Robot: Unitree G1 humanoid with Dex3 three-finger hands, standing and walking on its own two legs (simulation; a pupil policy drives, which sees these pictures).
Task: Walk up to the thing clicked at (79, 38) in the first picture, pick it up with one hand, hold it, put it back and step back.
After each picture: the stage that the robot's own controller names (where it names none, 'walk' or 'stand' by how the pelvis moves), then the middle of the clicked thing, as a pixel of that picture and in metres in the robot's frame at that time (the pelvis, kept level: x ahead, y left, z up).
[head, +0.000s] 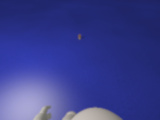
stand; (79, 36) +1.94 +0.33 -0.72
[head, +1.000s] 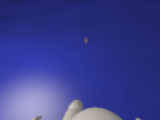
walk; (86, 40) +1.83 +0.27 -0.72
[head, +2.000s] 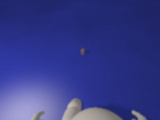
walk; (82, 51) +1.25 +0.27 -0.72
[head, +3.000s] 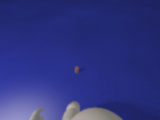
walk; (76, 69) +0.83 +0.26 -0.71
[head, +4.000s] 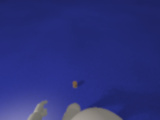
walk; (75, 84) +0.53 +0.22 -0.70
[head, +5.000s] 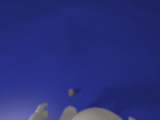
stand; (71, 92) +0.40 +0.19 -0.71
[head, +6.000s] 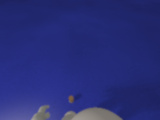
stand; (71, 99) +0.35 +0.21 -0.72
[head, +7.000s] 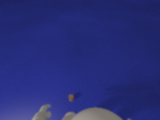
stand; (71, 97) +0.37 +0.22 -0.73
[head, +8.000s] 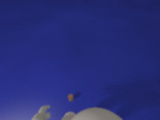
stand; (70, 97) +0.36 +0.21 -0.73
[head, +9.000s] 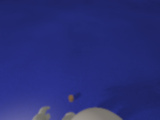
stand; (71, 98) +0.35 +0.21 -0.73
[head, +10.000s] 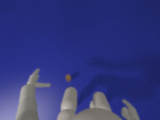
go down; (68, 78) +0.39 +0.21 -0.57
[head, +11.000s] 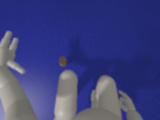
go down; (62, 61) +0.43 +0.24 -0.31
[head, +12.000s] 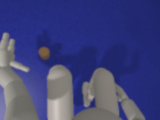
close in; (44, 53) +0.41 +0.28 -0.25
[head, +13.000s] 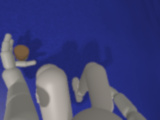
close; (21, 53) +0.40 +0.30 -0.22
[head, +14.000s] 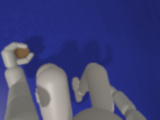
close; (22, 53) +0.40 +0.30 -0.22
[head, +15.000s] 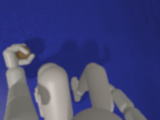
lift; (22, 54) +0.39 +0.30 -0.23
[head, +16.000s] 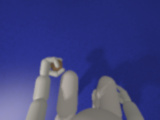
lift; (57, 67) +0.32 +0.25 -0.07
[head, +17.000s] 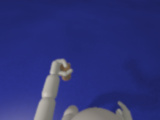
hold; (65, 72) +0.33 +0.17 +0.04
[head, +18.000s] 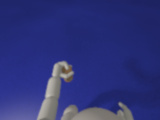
hold; (67, 73) +0.33 +0.16 +0.00
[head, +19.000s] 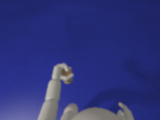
crouch; (67, 76) +0.32 +0.17 -0.02
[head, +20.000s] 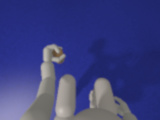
crouch; (58, 56) +0.43 +0.22 -0.09
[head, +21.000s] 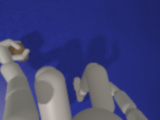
lower; (19, 52) +0.40 +0.31 -0.23
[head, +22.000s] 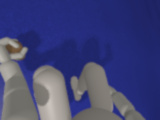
lower; (16, 51) +0.41 +0.31 -0.23
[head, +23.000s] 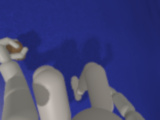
lower; (17, 51) +0.41 +0.31 -0.22
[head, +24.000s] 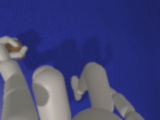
lower; (16, 50) +0.42 +0.31 -0.22
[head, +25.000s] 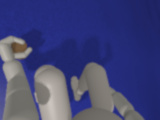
loosen; (19, 50) +0.41 +0.31 -0.23
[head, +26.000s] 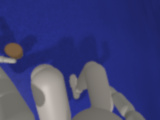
withdraw; (15, 52) +0.40 +0.31 -0.23
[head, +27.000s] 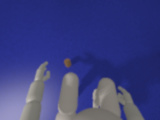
walk; (67, 63) +0.44 +0.23 -0.40
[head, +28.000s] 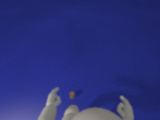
stand; (72, 95) +0.38 +0.18 -0.66
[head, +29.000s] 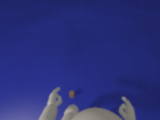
stand; (71, 94) +0.40 +0.20 -0.67
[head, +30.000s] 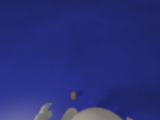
stand; (73, 95) +0.39 +0.18 -0.70
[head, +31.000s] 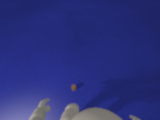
walk; (73, 87) +0.42 +0.18 -0.71
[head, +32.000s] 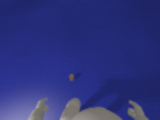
walk; (71, 77) +0.53 +0.26 -0.69
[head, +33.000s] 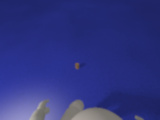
walk; (77, 66) +0.83 +0.27 -0.71
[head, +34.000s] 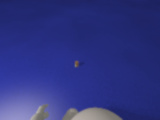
stand; (76, 64) +0.99 +0.26 -0.71
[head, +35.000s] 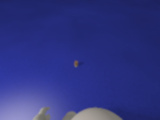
stand; (76, 63) +0.99 +0.25 -0.73
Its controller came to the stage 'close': yes
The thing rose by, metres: 0.71
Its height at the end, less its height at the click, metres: +0.00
